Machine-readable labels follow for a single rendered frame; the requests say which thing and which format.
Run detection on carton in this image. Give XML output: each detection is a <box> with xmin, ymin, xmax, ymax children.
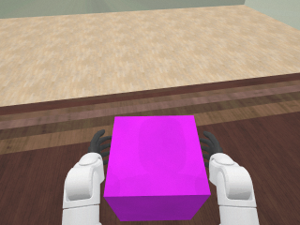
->
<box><xmin>103</xmin><ymin>115</ymin><xmax>211</xmax><ymax>221</ymax></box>

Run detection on robot left hand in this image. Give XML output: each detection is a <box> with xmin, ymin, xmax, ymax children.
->
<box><xmin>87</xmin><ymin>129</ymin><xmax>113</xmax><ymax>165</ymax></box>

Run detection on robot right hand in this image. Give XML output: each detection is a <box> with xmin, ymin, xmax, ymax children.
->
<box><xmin>199</xmin><ymin>131</ymin><xmax>223</xmax><ymax>169</ymax></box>

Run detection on right robot forearm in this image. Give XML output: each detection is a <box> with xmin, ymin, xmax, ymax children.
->
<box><xmin>209</xmin><ymin>153</ymin><xmax>260</xmax><ymax>225</ymax></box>

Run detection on left robot forearm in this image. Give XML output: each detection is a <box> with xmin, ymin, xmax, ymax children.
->
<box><xmin>62</xmin><ymin>152</ymin><xmax>105</xmax><ymax>225</ymax></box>

